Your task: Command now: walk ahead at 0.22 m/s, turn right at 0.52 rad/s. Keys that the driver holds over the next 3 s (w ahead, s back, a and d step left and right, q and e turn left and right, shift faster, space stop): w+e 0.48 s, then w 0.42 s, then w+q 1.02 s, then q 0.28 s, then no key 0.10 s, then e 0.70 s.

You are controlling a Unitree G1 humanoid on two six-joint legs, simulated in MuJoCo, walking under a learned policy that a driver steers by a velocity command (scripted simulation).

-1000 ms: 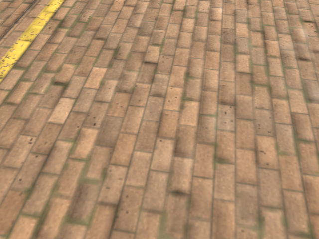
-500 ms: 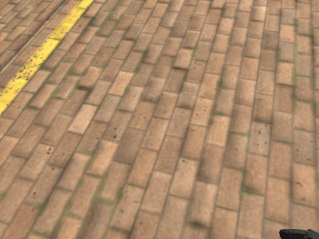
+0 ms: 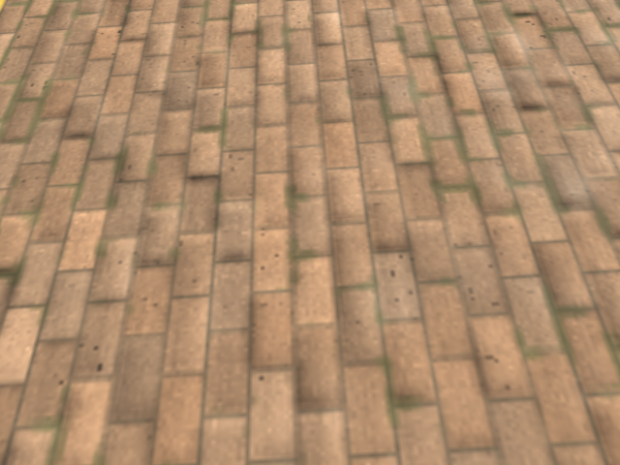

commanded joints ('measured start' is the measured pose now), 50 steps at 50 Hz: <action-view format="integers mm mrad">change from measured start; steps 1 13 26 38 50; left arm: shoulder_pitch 58 196 231 63 -103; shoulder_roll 102 147 159 34 86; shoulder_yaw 35 42 61 2 17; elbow -59 -53 1 -65 -128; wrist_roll -2 2 -10 2 -2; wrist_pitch -11 -121 -91 -125 -158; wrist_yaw -15 18 33 -2 -38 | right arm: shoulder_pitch -59 -156 -170 111 245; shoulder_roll -191 -94 -118 -98 -193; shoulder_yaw -51 -34 -30 -21 -27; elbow -58 -64 -91 39 97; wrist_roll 30 -4 11 5 32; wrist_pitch -4 -77 -107 -94 -39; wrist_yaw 4 38 57 24 11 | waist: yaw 33 39 30 4 20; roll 104 -83 -169 92 77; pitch -113 -65 -34 -43 -64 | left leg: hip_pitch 10 -509 -181 99 205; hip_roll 307 0 -55 201 183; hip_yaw -204 -257 -237 -463 -333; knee -188 445 81 -253 -54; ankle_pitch -281 44 97 105 427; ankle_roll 167 -40 -19 228 114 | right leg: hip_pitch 159 515 448 -166 148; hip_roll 6 -112 -108 -28 79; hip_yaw -39 344 361 105 10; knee -107 -617 -468 223 -329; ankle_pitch -27 176 393 -4 249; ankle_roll -55 -251 -194 -45 -90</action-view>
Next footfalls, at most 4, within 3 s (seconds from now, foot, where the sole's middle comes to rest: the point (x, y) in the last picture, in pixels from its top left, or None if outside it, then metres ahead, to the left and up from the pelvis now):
0.08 right None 0.07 -0.12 -0.77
0.56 left None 0.43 0.03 -0.77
1.04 right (486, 390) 0.61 -0.32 -0.77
1.54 left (387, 269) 0.94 -0.13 -0.77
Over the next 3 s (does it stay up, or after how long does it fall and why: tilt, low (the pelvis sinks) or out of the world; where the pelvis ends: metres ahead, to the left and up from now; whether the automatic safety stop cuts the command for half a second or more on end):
stays up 1.18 -0.22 0.01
